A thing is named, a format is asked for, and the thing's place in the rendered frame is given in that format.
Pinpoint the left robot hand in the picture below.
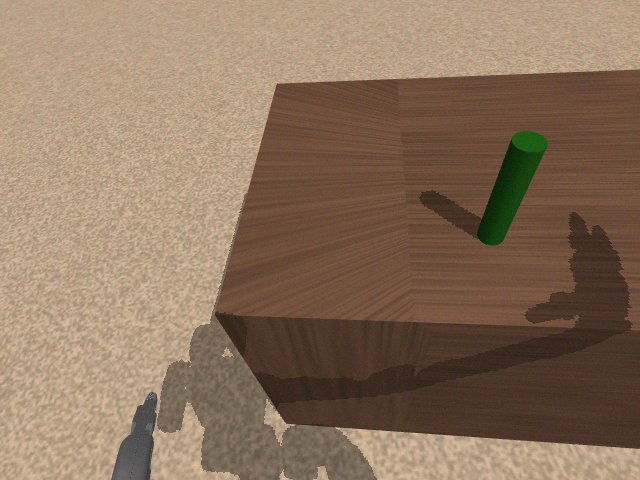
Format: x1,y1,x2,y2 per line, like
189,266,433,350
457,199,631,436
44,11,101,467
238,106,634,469
111,392,157,480

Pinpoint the can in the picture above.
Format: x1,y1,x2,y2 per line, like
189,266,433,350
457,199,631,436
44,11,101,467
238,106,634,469
477,131,548,246

